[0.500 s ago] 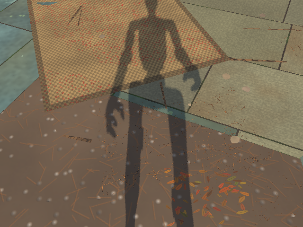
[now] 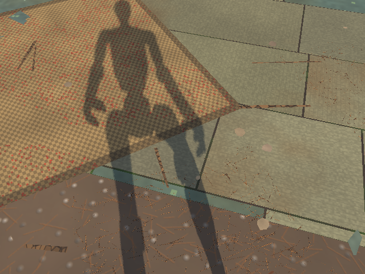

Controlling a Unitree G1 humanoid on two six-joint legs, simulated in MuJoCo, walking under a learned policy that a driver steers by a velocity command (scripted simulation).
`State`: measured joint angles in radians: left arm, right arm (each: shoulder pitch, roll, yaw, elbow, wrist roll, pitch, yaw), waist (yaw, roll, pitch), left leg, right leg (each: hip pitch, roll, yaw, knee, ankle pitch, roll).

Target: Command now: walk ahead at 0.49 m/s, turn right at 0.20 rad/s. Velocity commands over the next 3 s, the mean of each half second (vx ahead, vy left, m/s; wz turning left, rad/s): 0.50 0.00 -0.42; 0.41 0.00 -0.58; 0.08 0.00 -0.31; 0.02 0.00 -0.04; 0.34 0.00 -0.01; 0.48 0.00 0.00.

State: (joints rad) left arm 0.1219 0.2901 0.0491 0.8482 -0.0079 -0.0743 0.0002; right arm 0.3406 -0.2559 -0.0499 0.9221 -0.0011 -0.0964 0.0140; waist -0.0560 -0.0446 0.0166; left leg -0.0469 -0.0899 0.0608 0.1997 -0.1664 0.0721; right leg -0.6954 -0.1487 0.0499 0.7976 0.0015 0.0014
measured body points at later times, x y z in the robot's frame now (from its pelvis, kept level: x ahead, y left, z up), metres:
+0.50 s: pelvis +0.29 -0.08 +0.00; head +0.32 -0.11 +0.45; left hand +0.42 +0.18 -0.11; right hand +0.41 -0.38 -0.10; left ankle +0.47 +0.08 -0.68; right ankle +0.27 -0.15 -0.75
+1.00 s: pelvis +0.55 -0.10 +0.00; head +0.60 -0.13 +0.45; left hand +0.84 +0.04 -0.10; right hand +0.47 -0.39 -0.12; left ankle +0.59 -0.01 -0.75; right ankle +0.56 -0.28 -0.68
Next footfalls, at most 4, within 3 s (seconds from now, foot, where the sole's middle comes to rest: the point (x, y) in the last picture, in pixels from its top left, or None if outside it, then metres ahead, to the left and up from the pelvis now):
0.22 right None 0.31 -0.15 -0.78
0.70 left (187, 240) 0.63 -0.03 -0.78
1.18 right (263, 233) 0.64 -0.32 -0.78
1.52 left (203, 209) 0.76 -0.10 -0.78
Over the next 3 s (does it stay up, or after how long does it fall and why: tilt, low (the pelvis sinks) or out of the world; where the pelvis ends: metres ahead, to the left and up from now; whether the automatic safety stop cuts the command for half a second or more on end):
stays up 1.03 -0.47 0.00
